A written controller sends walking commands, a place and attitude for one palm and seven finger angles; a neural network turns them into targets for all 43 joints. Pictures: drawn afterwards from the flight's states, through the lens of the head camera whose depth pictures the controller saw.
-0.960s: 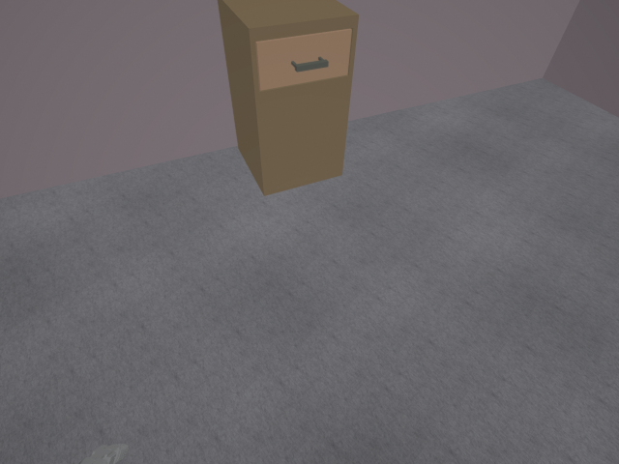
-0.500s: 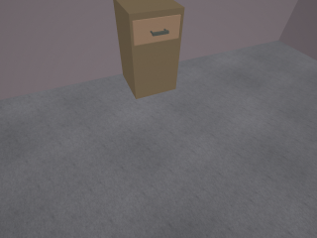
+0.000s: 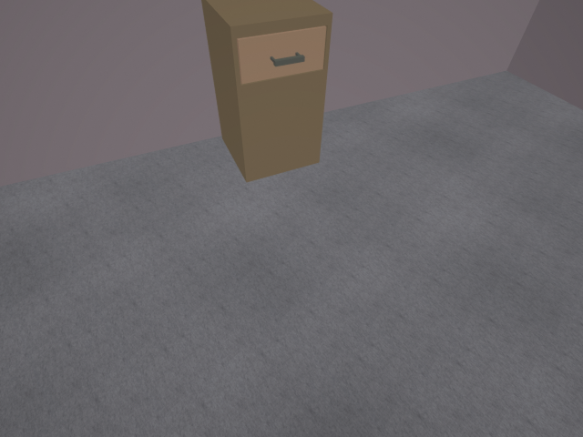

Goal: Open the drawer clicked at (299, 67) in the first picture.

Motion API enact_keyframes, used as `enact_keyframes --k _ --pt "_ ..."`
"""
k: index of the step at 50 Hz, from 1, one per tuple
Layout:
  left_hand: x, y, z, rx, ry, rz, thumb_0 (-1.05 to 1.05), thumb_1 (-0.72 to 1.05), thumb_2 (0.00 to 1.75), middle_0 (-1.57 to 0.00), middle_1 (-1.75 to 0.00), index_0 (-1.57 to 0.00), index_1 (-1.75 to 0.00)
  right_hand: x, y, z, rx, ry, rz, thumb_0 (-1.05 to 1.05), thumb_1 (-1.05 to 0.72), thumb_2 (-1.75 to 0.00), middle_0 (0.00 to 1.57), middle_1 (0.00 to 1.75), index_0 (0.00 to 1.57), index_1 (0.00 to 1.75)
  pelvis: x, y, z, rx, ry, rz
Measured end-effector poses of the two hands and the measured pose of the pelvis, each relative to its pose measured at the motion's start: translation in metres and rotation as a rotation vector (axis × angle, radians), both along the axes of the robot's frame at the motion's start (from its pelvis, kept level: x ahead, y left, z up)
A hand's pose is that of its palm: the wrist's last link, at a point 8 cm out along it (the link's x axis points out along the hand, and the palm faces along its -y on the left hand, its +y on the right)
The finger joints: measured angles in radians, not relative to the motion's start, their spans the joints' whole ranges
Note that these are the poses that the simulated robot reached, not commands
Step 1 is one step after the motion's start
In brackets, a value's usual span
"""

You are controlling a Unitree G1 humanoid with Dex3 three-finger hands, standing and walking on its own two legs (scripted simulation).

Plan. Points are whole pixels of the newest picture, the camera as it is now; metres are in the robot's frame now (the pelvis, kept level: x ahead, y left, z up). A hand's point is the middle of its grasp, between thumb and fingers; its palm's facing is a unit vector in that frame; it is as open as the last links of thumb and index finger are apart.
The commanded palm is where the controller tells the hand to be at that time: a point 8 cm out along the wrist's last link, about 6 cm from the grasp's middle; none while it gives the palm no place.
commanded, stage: look at it before walking up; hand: left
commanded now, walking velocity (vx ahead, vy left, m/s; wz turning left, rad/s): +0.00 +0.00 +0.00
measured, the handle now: (287, 58) +1.54 +0.09 -0.14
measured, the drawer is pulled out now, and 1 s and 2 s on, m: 0.00 0.00 0.00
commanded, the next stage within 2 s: walk to a spot facing it in 0.48 s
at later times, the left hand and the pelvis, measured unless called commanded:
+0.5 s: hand out of the picture +0.08 +0.25 -0.16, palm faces -0.04 -0.94 -0.34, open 7.4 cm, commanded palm none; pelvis +0.01 +0.00 +0.00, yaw +0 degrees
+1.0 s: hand out of the picture +0.10 +0.15 -0.18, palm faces -0.12 -0.96 -0.24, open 7.4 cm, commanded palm none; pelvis +0.07 -0.05 -0.02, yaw -10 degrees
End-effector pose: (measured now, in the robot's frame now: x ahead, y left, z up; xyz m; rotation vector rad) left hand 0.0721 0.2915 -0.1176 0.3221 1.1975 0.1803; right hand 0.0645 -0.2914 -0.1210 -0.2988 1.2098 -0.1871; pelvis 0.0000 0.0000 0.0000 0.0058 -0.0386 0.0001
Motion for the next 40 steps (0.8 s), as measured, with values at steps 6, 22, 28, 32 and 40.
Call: enact_keyframes --k 6,22,28,32,40 --pt "0.003 -0.002 0.000 -0.002 -0.002 -0.003 0.00 0.90 0.90 -0.20 -0.30 -0.21 -0.30 0.004 -0.001 0.001 0.000 -0.006 0.002 0.01 -0.91 -0.90 0.20 0.30 0.21 0.30 0.002 -0.001 0.000 0.000 0.003 -0.001" --pt "0.004 -0.002 -0.001 -0.003 0.011 0.000 0.00 0.90 0.90 -0.20 -0.30 -0.21 -0.30 0.012 -0.004 0.004 -0.009 -0.009 0.003 0.01 -0.91 -0.90 0.20 0.30 0.21 0.30 0.006 -0.002 0.001 -0.001 0.002 -0.004" --pt "0.004 -0.001 -0.001 -0.002 0.014 0.002 0.00 0.90 0.90 -0.20 -0.30 -0.21 -0.30 0.014 -0.003 0.004 -0.009 -0.009 0.005 0.01 -0.91 -0.90 0.20 0.30 0.21 0.30 0.007 -0.002 0.002 -0.002 0.001 -0.004" --pt "0.003 -0.001 -0.001 0.000 0.016 0.007 0.00 0.90 0.90 -0.20 -0.30 -0.21 -0.30 0.014 -0.002 0.004 -0.009 -0.008 0.005 0.01 -0.91 -0.90 0.20 0.30 0.21 0.30 0.008 -0.001 0.002 -0.001 0.002 -0.008" --pt "-0.008 -0.026 -0.018 -0.058 0.111 -0.007 0.00 0.91 0.90 -0.20 -0.30 -0.20 -0.30 -0.005 0.015 -0.016 0.061 0.012 -0.079 0.01 -0.91 -0.90 0.20 0.30 0.20 0.30 0.026 -0.006 -0.007 0.009 0.016 -0.086"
